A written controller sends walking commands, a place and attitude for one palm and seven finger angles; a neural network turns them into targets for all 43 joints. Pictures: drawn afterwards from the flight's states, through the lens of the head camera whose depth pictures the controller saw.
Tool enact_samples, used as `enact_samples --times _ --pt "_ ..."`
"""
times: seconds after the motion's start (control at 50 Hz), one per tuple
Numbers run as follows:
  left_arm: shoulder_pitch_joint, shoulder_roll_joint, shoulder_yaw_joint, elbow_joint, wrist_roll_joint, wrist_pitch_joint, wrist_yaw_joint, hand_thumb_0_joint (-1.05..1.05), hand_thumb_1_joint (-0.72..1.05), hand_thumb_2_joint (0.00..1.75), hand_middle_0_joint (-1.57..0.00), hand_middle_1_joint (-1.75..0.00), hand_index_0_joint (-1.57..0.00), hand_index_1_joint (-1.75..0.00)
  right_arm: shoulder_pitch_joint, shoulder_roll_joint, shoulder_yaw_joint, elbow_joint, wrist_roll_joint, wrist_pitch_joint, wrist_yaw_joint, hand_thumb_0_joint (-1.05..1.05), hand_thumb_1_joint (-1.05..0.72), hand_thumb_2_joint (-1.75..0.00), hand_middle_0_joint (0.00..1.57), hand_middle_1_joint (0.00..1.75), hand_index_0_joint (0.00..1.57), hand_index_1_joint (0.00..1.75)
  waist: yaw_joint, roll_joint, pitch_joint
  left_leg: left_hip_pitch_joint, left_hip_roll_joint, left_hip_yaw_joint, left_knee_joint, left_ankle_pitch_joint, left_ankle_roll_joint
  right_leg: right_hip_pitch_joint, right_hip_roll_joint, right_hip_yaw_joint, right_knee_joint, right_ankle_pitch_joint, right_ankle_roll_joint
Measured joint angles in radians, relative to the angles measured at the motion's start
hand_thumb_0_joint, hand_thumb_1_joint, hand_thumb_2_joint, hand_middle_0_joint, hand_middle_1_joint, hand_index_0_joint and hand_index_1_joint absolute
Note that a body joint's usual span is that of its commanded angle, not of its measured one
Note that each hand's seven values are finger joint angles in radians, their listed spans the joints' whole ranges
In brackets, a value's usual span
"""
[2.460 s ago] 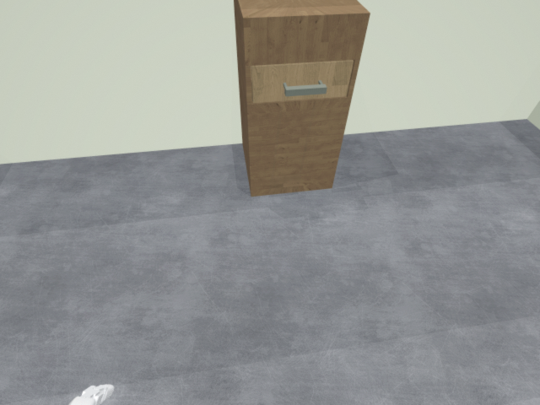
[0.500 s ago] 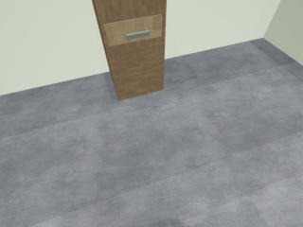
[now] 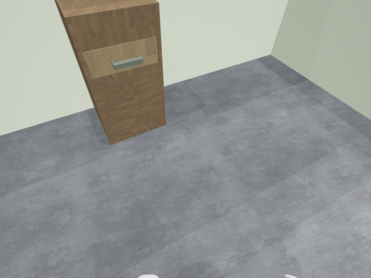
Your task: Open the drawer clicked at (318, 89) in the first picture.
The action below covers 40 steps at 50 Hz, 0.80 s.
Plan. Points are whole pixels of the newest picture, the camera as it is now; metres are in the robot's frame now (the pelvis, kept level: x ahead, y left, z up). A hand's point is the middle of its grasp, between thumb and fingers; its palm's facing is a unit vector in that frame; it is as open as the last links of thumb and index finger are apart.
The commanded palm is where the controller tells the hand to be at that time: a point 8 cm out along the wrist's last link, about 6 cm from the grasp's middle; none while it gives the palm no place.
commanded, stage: walk to a spot facing it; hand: left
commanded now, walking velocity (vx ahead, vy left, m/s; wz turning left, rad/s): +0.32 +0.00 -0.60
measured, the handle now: (126, 60) +1.10 +0.46 -0.16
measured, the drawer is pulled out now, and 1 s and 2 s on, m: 0.00 0.00 0.00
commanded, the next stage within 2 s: turn to face it in 1.46 s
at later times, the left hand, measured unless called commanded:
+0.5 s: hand (132, 211) +0.32 +0.20 -0.19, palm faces -0.33 -0.93 -0.14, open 7.4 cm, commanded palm none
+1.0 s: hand (172, 157) +0.53 +0.12 -0.17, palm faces -0.49 -0.84 -0.23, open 7.3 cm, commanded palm none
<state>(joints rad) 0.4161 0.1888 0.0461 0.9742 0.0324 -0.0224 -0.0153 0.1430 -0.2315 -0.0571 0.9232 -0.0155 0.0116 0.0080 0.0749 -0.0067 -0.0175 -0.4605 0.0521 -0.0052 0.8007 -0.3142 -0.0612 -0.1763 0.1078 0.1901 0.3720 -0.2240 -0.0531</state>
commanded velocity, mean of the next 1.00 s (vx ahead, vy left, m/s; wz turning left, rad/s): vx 0.34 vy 0.00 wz -0.48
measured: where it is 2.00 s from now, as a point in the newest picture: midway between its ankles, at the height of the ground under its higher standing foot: (230, 214)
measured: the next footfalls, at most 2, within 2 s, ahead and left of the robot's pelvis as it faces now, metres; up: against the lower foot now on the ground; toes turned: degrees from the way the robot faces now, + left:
left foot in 0.08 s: +0.09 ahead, +0.14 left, +0.00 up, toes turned -2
right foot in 0.64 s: +0.33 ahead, -0.08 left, +0.00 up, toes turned -33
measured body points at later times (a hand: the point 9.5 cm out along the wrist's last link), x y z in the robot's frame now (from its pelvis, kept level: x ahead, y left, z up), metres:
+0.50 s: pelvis +0.17 +0.05 -0.01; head +0.22 +0.07 +0.44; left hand +0.33 +0.25 -0.17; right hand +0.00 -0.13 -0.14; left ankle +0.05 +0.14 -0.74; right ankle +0.21 -0.10 -0.67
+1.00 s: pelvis +0.41 -0.04 -0.01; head +0.43 -0.06 +0.44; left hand +0.55 +0.16 -0.16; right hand +0.36 -0.30 -0.15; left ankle +0.58 +0.05 -0.70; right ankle +0.30 -0.06 -0.74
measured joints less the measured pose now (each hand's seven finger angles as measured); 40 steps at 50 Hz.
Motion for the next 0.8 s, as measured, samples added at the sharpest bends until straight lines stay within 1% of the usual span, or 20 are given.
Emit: enact_samples --times 0.06,0.08,0.1,0.14,0.16,0.22,0.28,0.34,0.42,0.5,0.54,0.58,0.62,0.64,0.66,0.68,0.7,0.72,0.76,0.8 --pt "0.005 0.013 0.007 0.001 -0.001 0.009 0.001 0.00 0.91 0.90 -0.20 -0.30 -0.20 -0.30 -0.004 0.020 0.010 -0.021 0.008 -0.021 -0.001 0.00 -0.91 -0.90 0.20 0.30 0.20 0.30 0.005 -0.021 -0.002 0.078 -0.025 0.007 -0.169 0.011 0.012 0.000 -0.001 0.037 0.052 -0.050 0.023" --pt "0.009 0.016 0.011 0.000 -0.002 0.013 0.001 0.00 0.91 0.90 -0.20 -0.30 -0.20 -0.30 0.000 0.023 0.016 -0.031 0.011 -0.034 -0.003 0.00 -0.91 -0.90 0.20 0.30 0.20 0.30 0.001 -0.020 -0.005 0.122 -0.024 0.011 -0.245 0.014 0.016 -0.010 0.006 0.048 0.095 -0.081 0.031" --pt "0.006 0.022 0.016 0.004 -0.007 0.018 -0.001 0.00 0.91 0.90 -0.20 -0.30 -0.20 -0.30 0.000 0.030 0.020 -0.035 0.009 -0.048 -0.008 0.00 -0.91 -0.90 0.20 0.30 0.20 0.30 -0.008 -0.027 -0.005 0.135 -0.029 0.024 -0.259 0.042 0.035 -0.039 0.005 0.044 0.178 -0.136 0.023" --pt "-0.015 0.036 0.029 0.020 -0.007 0.031 -0.005 0.01 0.91 0.90 -0.20 -0.29 -0.20 -0.30 0.013 0.049 0.030 -0.039 0.004 -0.058 -0.011 0.00 -0.91 -0.90 0.20 0.30 0.20 0.30 -0.016 -0.043 0.001 0.160 -0.028 0.067 -0.230 0.022 0.077 -0.130 -0.017 -0.024 0.413 -0.223 0.027" --pt "-0.025 0.043 0.034 0.023 -0.003 0.035 -0.009 0.01 0.91 0.90 -0.20 -0.29 -0.20 -0.30 0.030 0.057 0.035 -0.040 0.001 -0.060 -0.011 0.00 -0.91 -0.90 0.20 0.30 0.20 0.30 -0.022 -0.043 -0.001 0.184 -0.022 0.084 -0.240 0.010 0.090 -0.177 -0.028 -0.065 0.520 -0.222 0.032" --pt "-0.067 0.073 0.051 0.015 0.008 0.038 -0.022 0.01 0.91 0.90 -0.20 -0.29 -0.20 -0.30 0.100 0.078 0.043 -0.016 0.000 -0.068 -0.019 0.00 -0.90 -0.90 0.21 0.30 0.20 0.30 -0.038 -0.046 -0.004 0.272 -0.009 0.118 -0.326 0.014 0.095 -0.301 -0.076 -0.150 0.734 -0.112 0.046" --pt "-0.109 0.089 0.063 -0.010 0.010 0.037 -0.025 0.01 0.91 0.90 -0.20 -0.29 -0.20 -0.30 0.168 0.085 0.039 0.027 0.006 -0.077 -0.036 0.00 -0.91 -0.90 0.21 0.30 0.21 0.30 -0.043 -0.049 0.005 0.349 -0.006 0.161 -0.400 0.015 0.093 -0.399 -0.112 -0.167 0.828 0.000 0.057" --pt "-0.146 0.089 0.067 -0.025 0.010 0.044 -0.023 0.00 0.91 0.90 -0.20 -0.29 -0.19 -0.30 0.232 0.081 0.038 0.069 0.007 -0.082 -0.045 0.00 -0.92 -0.90 0.21 0.30 0.20 0.30 -0.053 -0.047 0.016 0.404 -0.009 0.205 -0.432 -0.009 0.097 -0.476 -0.131 -0.165 0.879 0.059 0.063" --pt "-0.189 0.071 0.062 -0.027 0.008 0.059 -0.026 0.00 0.92 0.90 -0.19 -0.29 -0.19 -0.30 0.309 0.085 0.040 0.122 0.006 -0.082 -0.052 0.00 -0.92 -0.90 0.20 0.30 0.20 0.30 -0.070 -0.042 0.033 0.469 -0.016 0.263 -0.459 -0.053 0.096 -0.530 -0.146 -0.194 0.864 0.102 0.064" --pt "-0.245 0.040 0.041 -0.024 0.007 0.064 -0.035 0.00 0.92 0.90 -0.19 -0.29 -0.19 -0.30 0.365 0.099 0.047 0.159 -0.002 -0.081 -0.052 0.00 -0.91 -0.90 0.20 0.30 0.20 0.30 -0.099 -0.032 0.067 0.536 -0.017 0.310 -0.484 -0.099 0.086 -0.505 -0.151 -0.271 0.686 0.093 0.048" --pt "-0.278 0.023 0.028 -0.026 0.004 0.060 -0.037 0.00 0.92 0.90 -0.19 -0.29 -0.19 -0.30 0.386 0.108 0.050 0.173 -0.005 -0.078 -0.050 0.00 -0.91 -0.90 0.20 0.30 0.20 0.30 -0.114 -0.026 0.090 0.567 -0.010 0.333 -0.482 -0.128 0.075 -0.463 -0.134 -0.317 0.548 0.058 0.028" --pt "-0.304 0.011 0.017 -0.032 0.003 0.049 -0.037 0.00 0.92 0.90 -0.19 -0.29 -0.19 -0.30 0.401 0.117 0.051 0.186 -0.005 -0.071 -0.046 0.00 -0.91 -0.90 0.20 0.30 0.20 0.30 -0.121 -0.023 0.109 0.584 0.006 0.360 -0.435 -0.166 0.058 -0.405 -0.101 -0.360 0.422 0.014 0.000" --pt "-0.311 0.003 0.009 -0.037 0.004 0.029 -0.036 0.00 0.91 0.90 -0.20 -0.29 -0.19 -0.30 0.416 0.124 0.050 0.199 0.000 -0.061 -0.040 0.00 -0.91 -0.90 0.20 0.30 0.20 0.30 -0.118 -0.031 0.117 0.574 0.029 0.386 -0.297 -0.192 0.039 -0.319 -0.066 -0.394 0.319 -0.004 -0.032" --pt "-0.305 0.003 0.004 -0.042 0.005 0.015 -0.037 0.00 0.91 0.90 -0.20 -0.29 -0.19 -0.30 0.431 0.128 0.049 0.201 0.005 -0.056 -0.036 0.00 -0.91 -0.90 0.20 0.30 0.20 0.30 -0.117 -0.043 0.112 0.535 0.046 0.385 -0.157 -0.189 0.034 -0.259 -0.064 -0.401 0.262 0.017 -0.058" --pt "-0.300 0.002 0.003 -0.045 0.003 -0.001 -0.033 0.00 0.91 0.90 -0.20 -0.29 -0.20 -0.30 0.430 0.130 0.048 0.202 0.013 -0.048 -0.032 0.00 -0.91 -0.90 0.20 0.30 0.20 0.30 -0.108 -0.047 0.105 0.459 0.061 0.348 0.047 -0.190 0.028 -0.250 -0.059 -0.394 0.274 0.002 -0.087" --pt "-0.294 0.000 0.002 -0.046 -0.005 -0.011 -0.026 0.00 0.91 0.90 -0.20 -0.29 -0.20 -0.30 0.412 0.128 0.046 0.203 0.018 -0.038 -0.030 0.00 -0.91 -0.90 0.20 0.30 0.20 0.30 -0.104 -0.044 0.108 0.372 0.064 0.278 0.250 -0.196 0.029 -0.245 -0.049 -0.385 0.305 -0.033 -0.102" --pt "-0.286 0.000 0.001 -0.044 -0.013 -0.013 -0.019 0.00 0.91 0.90 -0.20 -0.29 -0.20 -0.30 0.384 0.127 0.041 0.199 0.020 -0.030 -0.029 0.00 -0.91 -0.90 0.21 0.30 0.20 0.30 -0.107 -0.040 0.114 0.292 0.063 0.209 0.409 -0.179 0.034 -0.222 -0.039 -0.379 0.312 -0.063 -0.108" --pt "-0.273 0.003 0.000 -0.038 -0.019 -0.014 -0.014 0.00 0.91 0.90 -0.20 -0.29 -0.20 -0.30 0.354 0.127 0.037 0.188 0.018 -0.026 -0.027 0.01 -0.91 -0.90 0.21 0.30 0.20 0.30 -0.110 -0.037 0.114 0.217 0.064 0.156 0.511 -0.142 0.035 -0.193 -0.029 -0.370 0.299 -0.079 -0.106" --pt "-0.242 0.009 0.007 -0.020 -0.026 -0.018 0.002 0.00 0.92 0.90 -0.20 -0.29 -0.20 -0.30 0.290 0.124 0.031 0.154 0.010 -0.025 -0.025 0.01 -0.91 -0.90 0.20 0.30 0.20 0.30 -0.113 -0.033 0.100 0.085 0.082 0.088 0.574 -0.069 0.031 -0.133 -0.015 -0.346 0.241 -0.077 -0.079" --pt "-0.213 0.020 0.012 -0.002 -0.022 -0.024 0.014 -0.01 0.93 0.90 -0.20 -0.29 -0.20 -0.30 0.224 0.117 0.026 0.112 0.003 -0.027 -0.024 0.01 -0.91 -0.90 0.20 0.30 0.20 0.30 -0.115 -0.021 0.082 -0.022 0.110 0.048 0.527 -0.025 0.025 -0.083 -0.004 -0.319 0.180 -0.068 -0.078"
